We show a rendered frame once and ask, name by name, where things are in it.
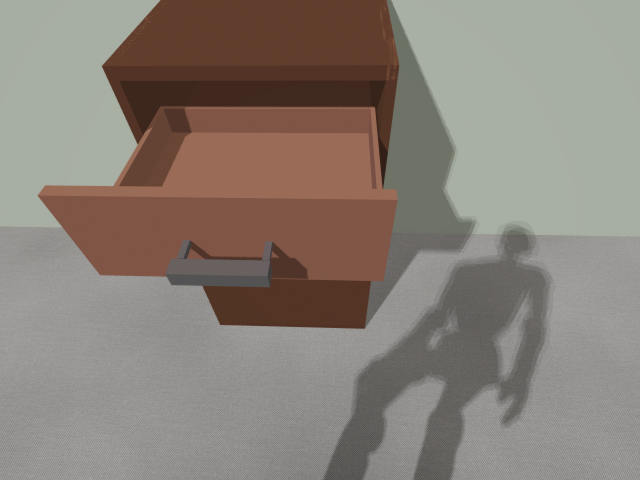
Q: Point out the handle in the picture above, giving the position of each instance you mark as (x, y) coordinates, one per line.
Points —
(210, 272)

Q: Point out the drawer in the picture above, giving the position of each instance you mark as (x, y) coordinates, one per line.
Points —
(229, 178)

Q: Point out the cabinet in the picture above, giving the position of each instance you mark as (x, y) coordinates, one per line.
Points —
(314, 53)

